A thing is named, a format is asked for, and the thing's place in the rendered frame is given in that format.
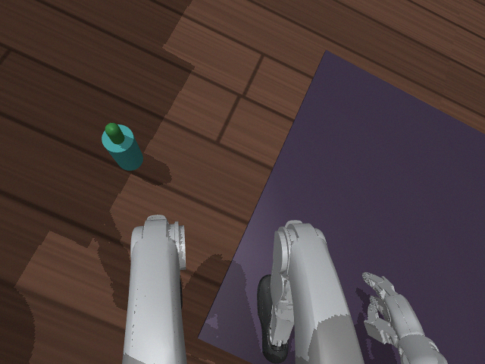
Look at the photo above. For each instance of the bottle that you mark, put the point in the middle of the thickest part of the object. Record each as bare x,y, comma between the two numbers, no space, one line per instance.
121,144

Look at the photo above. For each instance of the right robot hand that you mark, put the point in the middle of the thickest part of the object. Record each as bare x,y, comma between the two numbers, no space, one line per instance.
400,317

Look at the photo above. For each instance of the right robot foot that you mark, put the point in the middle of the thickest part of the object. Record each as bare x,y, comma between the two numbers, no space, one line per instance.
271,352

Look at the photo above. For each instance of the right robot arm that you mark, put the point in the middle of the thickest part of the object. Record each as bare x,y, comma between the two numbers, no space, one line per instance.
418,349

